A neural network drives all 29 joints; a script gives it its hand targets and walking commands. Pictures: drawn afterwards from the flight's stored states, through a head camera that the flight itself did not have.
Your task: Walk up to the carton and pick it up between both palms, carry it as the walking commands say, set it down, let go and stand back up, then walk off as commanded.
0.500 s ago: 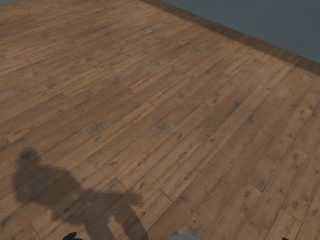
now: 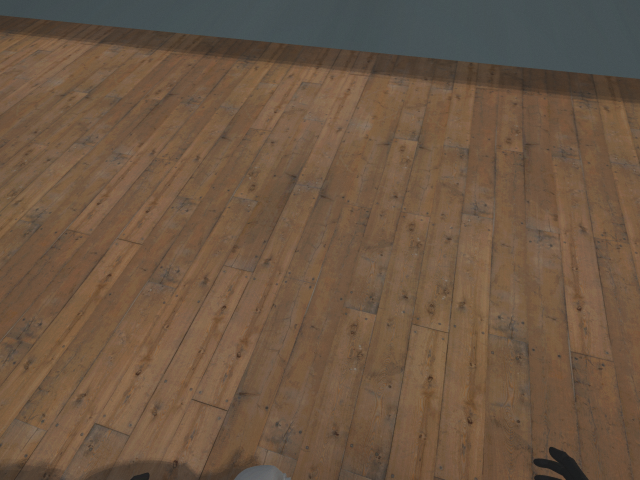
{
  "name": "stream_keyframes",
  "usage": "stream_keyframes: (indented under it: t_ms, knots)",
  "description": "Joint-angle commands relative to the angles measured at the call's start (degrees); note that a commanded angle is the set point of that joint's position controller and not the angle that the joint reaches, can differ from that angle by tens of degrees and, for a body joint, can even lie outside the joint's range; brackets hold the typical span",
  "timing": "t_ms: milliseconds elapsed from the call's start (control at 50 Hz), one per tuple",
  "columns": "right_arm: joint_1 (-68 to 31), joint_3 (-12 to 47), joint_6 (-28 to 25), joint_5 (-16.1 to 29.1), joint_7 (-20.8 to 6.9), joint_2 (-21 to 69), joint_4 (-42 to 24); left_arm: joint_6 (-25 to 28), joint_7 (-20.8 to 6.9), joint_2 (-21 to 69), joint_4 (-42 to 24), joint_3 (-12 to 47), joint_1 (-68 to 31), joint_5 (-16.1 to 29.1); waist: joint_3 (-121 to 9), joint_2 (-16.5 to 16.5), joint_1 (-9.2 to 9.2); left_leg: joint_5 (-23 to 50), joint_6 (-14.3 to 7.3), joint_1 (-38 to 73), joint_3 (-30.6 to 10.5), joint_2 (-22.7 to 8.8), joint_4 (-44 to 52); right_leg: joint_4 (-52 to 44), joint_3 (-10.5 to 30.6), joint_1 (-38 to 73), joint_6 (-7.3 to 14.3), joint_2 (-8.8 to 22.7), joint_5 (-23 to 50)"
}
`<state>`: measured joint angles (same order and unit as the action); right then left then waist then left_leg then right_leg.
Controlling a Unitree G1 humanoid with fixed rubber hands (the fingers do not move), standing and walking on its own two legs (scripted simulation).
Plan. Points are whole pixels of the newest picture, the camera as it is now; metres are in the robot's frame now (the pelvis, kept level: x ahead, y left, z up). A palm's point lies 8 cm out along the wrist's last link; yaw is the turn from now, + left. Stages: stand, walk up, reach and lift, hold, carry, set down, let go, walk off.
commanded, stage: walk off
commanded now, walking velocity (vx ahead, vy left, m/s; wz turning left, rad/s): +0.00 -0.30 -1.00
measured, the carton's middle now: out of the picture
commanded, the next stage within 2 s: stand in 0.56 s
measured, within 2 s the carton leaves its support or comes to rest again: neither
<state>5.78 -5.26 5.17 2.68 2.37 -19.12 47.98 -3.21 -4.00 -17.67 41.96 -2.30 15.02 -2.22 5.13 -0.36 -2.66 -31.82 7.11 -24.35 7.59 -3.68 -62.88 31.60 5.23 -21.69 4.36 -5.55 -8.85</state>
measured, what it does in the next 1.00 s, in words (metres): steps to the right, turning right: left foot, then right foot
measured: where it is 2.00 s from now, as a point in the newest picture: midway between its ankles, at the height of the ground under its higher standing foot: outside the picture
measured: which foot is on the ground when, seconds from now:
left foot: up 0.00-0.12, down 0.14-0.46, up 0.48-1.00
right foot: down 0.00-0.14, up 0.16-0.44, down 0.46-1.00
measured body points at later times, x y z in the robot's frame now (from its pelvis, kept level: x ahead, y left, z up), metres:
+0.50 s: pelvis -0.08 -0.20 -0.02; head -0.05 -0.21 +0.43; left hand +0.14 -0.01 -0.13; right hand -0.14 -0.52 -0.13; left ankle +0.00 +0.03 -0.71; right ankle -0.12 -0.34 -0.73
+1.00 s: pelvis -0.18 -0.24 +0.01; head -0.17 -0.27 +0.46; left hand +0.07 -0.08 -0.10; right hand -0.26 -0.56 -0.11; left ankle -0.08 -0.13 -0.69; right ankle -0.12 -0.34 -0.73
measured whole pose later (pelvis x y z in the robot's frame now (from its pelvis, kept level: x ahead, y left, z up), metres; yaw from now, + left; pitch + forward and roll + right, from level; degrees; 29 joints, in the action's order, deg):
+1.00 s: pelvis -0.18 -0.24 +0.01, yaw -42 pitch +1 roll +3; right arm 6.1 -5.2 5.3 2.7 0.6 -18.7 48.8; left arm -1.7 -0.6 -17.8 43.2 -0.7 16.1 -2.1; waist 1.6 -1.6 -2.5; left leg -27.5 5.0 -22.7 -0.3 1.7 -47.0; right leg 16.4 11.6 -18.0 4.6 -8.3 2.0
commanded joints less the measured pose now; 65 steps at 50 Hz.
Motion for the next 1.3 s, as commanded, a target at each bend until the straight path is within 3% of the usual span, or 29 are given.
stream_keyframes:
  t_ms: [0,20,60,80,100,120,140,180,200,240,260,360,400,420,440,460,480,520,560,700,760,800,860,920,1040,1120,1180,1200,1280]
  knots:
    - [-0.21,-0.87,-0.55,-2.98,1.59,-4.47,-2.95,-0.48,0.38,-5.48,-0.78,-1.23,2.11,0.93,-6.67,-11.02,-0.76,2.78,-4.99,0.91,-8.91,1.56,9.94,-10.98,22.97,5.09,4.90,8.63,15.93]
    - [0.04,-0.92,-0.57,-3.18,1.60,-4.44,-2.56,-1.05,0.34,-6.02,-0.85,-1.40,2.05,0.65,-6.35,-13.45,-0.57,2.49,-6.12,8.28,-7.55,3.96,17.57,-14.31,22.32,1.84,-1.31,5.22,13.61]
    - [10.01,-1.58,-0.53,-2.18,2.52,-6.85,0.77,-1.15,0.07,-7.24,-2.78,-1.58,-2.83,0.25,-6.00,-13.98,2.50,8.08,-6.23,18.24,-6.47,6.19,29.69,-19.44,24.84,-3.65,-6.52,2.39,3.55]
    - [18.76,-2.30,-0.55,-1.97,2.78,-8.50,3.93,-0.91,-0.04,-8.79,-4.05,-1.72,-7.38,0.32,-7.59,-12.98,6.65,10.62,-7.54,28.21,-6.25,5.58,38.45,-21.27,25.23,-8.30,-10.18,1.76,-3.45]
    - [25.64,-3.11,-0.70,-1.80,3.12,-10.40,5.86,-0.70,-0.59,-7.85,-5.48,-1.90,-10.45,1.25,-10.66,-2.80,10.11,16.89,-9.72,38.49,-10.96,-1.62,48.70,-10.70,19.52,-13.55,-12.99,-2.17,-13.06]
    - [22.13,-5.08,-0.78,-1.65,3.57,-16.24,4.51,-0.80,-0.62,-6.17,-3.74,-2.74,-2.91,1.36,-18.64,20.93,8.47,15.22,-16.46,35.55,-27.42,-25.28,48.95,25.70,9.32,-9.37,-13.21,-6.09,-18.92]
    - [7.22,-3.96,-0.98,-3.14,4.11,-12.85,0.53,-1.41,-1.31,-9.55,-3.18,-3.64,-2.38,-0.30,-8.77,13.44,3.00,16.80,-18.92,22.29,-25.69,-32.92,55.30,41.88,3.93,-16.95,-12.35,1.63,-15.73]
    - [-5.57,-1.94,-2.01,-3.82,4.59,-9.14,-4.38,-2.08,-2.93,-10.96,-1.46,-4.57,3.79,-0.80,-4.59,3.89,-4.72,21.94,-16.63,5.27,-14.08,-25.86,53.36,53.17,2.64,-7.87,-10.10,3.71,-11.45]
    - [-7.71,-0.88,-3.17,-3.96,4.16,-7.76,-5.28,-2.34,-3.10,-12.37,-1.86,-5.17,3.88,-0.47,-3.12,6.35,-5.91,25.88,-16.30,1.96,-12.41,-25.48,51.19,53.44,3.78,-7.11,-9.18,7.29,-10.25]
    - [-5.48,-1.57,-4.26,-4.04,4.05,-8.03,-3.45,-3.04,-2.95,-9.90,-2.27,-3.40,0.39,-0.08,-1.44,2.71,-4.56,25.85,-11.13,10.48,-4.71,-20.08,45.16,38.63,2.96,-11.89,-8.77,10.64,-8.73]
    - [-1.32,-1.61,-4.03,-4.11,3.65,-8.60,-2.76,-2.68,-2.68,-6.46,-1.77,-2.46,1.29,0.33,-2.07,4.41,-2.99,26.63,-9.67,16.54,-2.80,-17.76,42.79,32.49,-0.31,-12.81,-8.73,8.49,-7.62]
    - [11.67,-2.46,-2.98,-3.16,0.18,-12.84,1.34,0.13,-0.35,2.01,-4.58,-0.68,-6.71,0.62,-7.78,14.12,5.06,43.95,-9.38,20.71,5.09,-18.86,32.39,7.49,-10.82,-1.01,-9.16,6.89,-19.10]
    - [11.84,-1.81,-2.28,-2.04,-0.94,-11.72,2.70,0.69,0.80,-0.48,-1.61,-1.29,1.59,0.00,-10.89,12.15,1.30,42.65,-7.87,18.55,7.69,-18.70,22.37,0.67,-13.48,4.94,-7.90,6.75,-5.54]
    - [10.04,-1.23,-2.36,-2.37,-1.73,-9.66,0.88,1.19,1.30,-3.69,0.26,-1.76,6.43,-0.28,-12.22,5.29,-2.13,28.91,-4.92,12.15,9.17,-14.88,15.12,-5.05,-7.92,10.43,-6.31,6.32,9.44]
    - [4.66,-0.99,-2.22,-3.32,-1.80,-5.61,-2.61,0.99,1.39,-13.07,1.69,-3.26,8.88,-1.16,-10.32,-12.99,-3.81,-3.81,-0.93,-2.24,12.06,-7.63,6.04,-7.87,10.27,13.67,-1.36,16.76,32.21]
    - [0.49,0.60,-1.19,-4.02,-0.89,-2.15,-6.03,1.38,0.76,-16.64,1.09,-4.14,9.76,-0.87,-7.19,-20.63,-5.19,-15.70,0.22,-15.20,3.00,-1.67,-2.59,-7.72,23.51,15.73,4.64,19.34,42.34]
    - [-4.39,0.23,-0.76,-3.75,-0.14,-3.33,-6.50,1.23,0.62,-18.27,2.28,-4.32,10.30,-0.04,-7.63,-17.92,-6.95,-13.92,0.18,-12.28,-1.52,-2.98,-6.37,-8.01,21.54,14.36,7.51,18.83,45.82]
    - [-4.67,-0.75,-0.43,-3.07,0.24,-6.52,-7.25,0.64,0.99,-16.42,2.40,-3.98,6.32,0.74,-5.29,-12.75,-3.42,-7.29,-0.92,-11.84,-4.48,-3.80,-6.33,-4.77,16.14,14.92,5.22,13.73,40.17]
    - [1.18,-0.75,-0.44,-3.29,0.25,-5.86,-4.42,0.43,1.80,-15.49,0.90,-3.84,0.56,0.07,-8.97,-15.36,-0.06,2.55,-2.32,-7.97,-4.41,-3.26,-4.08,-3.70,11.63,15.26,3.58,10.75,34.04]
    - [-3.98,-0.55,-0.11,-3.55,-0.33,-4.91,-5.03,0.88,2.81,-8.20,1.08,-1.35,5.28,1.19,-6.90,-8.32,-1.21,5.24,-5.40,-3.71,-8.25,1.48,4.92,-15.28,26.77,12.30,3.03,15.46,10.67]
    - [-2.60,0.17,-1.04,-3.11,-0.68,-3.32,-4.80,1.10,3.42,-8.06,0.85,-1.23,3.88,0.79,-9.33,-5.05,-0.81,4.32,-5.63,1.25,-9.02,2.24,14.80,-16.01,28.04,13.90,4.26,15.51,6.09]
    - [-3.12,0.25,-1.70,-3.08,-1.25,-4.24,-5.08,0.97,3.76,-8.14,1.88,-1.33,5.65,1.17,-11.07,-5.67,-1.96,5.33,-5.75,3.46,-8.83,3.75,18.97,-17.62,29.50,15.71,3.08,15.84,5.04]
    - [0.51,0.39,-1.36,-2.95,-2.00,-3.65,-3.75,2.34,4.52,-10.93,2.51,-1.82,4.67,1.28,-12.09,-5.65,0.24,6.12,-5.82,5.66,-10.09,4.66,18.50,-20.48,32.17,13.86,0.27,16.55,1.93]
    - [2.84,-0.36,0.04,-3.89,-2.50,-4.15,-2.13,3.02,4.75,-8.05,1.97,-1.00,1.81,0.84,-11.18,-6.05,1.16,10.57,-6.16,2.88,-10.49,5.23,14.38,-24.79,30.44,13.74,-1.52,14.14,-15.61]
    - [12.88,-0.80,1.35,-4.65,-3.57,-5.45,1.29,3.66,5.14,-9.22,3.35,-1.51,4.56,0.24,-11.28,-10.45,1.13,10.75,-5.56,5.21,-7.90,7.15,14.62,-27.80,24.80,12.76,-7.48,11.58,-21.42]
    - [8.74,-0.99,-0.05,-4.60,-3.54,-5.40,-1.53,3.09,5.85,-10.25,2.78,-2.19,5.95,0.21,-10.19,-7.56,-1.33,9.74,-4.93,1.98,-8.26,5.36,17.45,-24.91,26.51,13.52,-0.98,16.80,-18.00]
    - [15.24,-1.07,0.29,-4.31,-3.30,-5.68,-1.07,2.15,6.43,-12.13,1.75,-2.89,2.51,-0.43,-9.33,-10.88,0.66,7.27,-5.38,8.38,-7.30,5.70,19.16,-25.92,27.01,5.07,-1.21,17.50,-19.57]
    - [17.54,-1.00,0.11,-4.22,-3.52,-5.17,-1.26,1.35,6.31,-12.96,1.87,-3.06,0.13,-0.69,-7.22,-15.31,2.14,6.60,-5.80,13.65,-5.46,6.36,20.41,-27.47,23.06,-2.23,-2.62,14.83,-20.62]
    - [34.25,0.10,-0.40,-3.83,-3.02,-0.39,4.74,0.57,7.34,-9.87,-0.05,-2.62,-5.12,-1.08,-4.70,-14.29,7.52,10.66,-8.36,28.86,3.62,10.98,37.76,-27.85,13.61,-13.20,-10.83,6.87,-24.89]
